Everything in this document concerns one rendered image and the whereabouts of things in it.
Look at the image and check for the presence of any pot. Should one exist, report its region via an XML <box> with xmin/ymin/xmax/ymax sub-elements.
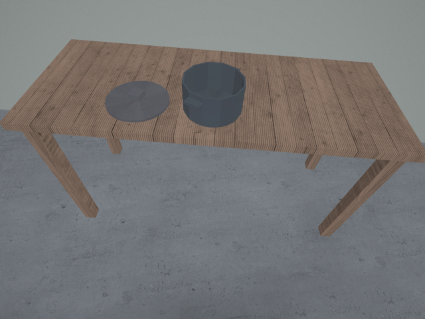
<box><xmin>182</xmin><ymin>62</ymin><xmax>246</xmax><ymax>128</ymax></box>

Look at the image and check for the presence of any lid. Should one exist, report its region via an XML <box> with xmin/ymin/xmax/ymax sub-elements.
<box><xmin>105</xmin><ymin>80</ymin><xmax>170</xmax><ymax>122</ymax></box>

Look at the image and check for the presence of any table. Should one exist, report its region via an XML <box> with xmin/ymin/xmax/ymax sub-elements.
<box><xmin>0</xmin><ymin>39</ymin><xmax>425</xmax><ymax>237</ymax></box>

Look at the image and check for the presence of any knob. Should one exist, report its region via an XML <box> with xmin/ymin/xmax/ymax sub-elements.
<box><xmin>127</xmin><ymin>87</ymin><xmax>146</xmax><ymax>102</ymax></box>

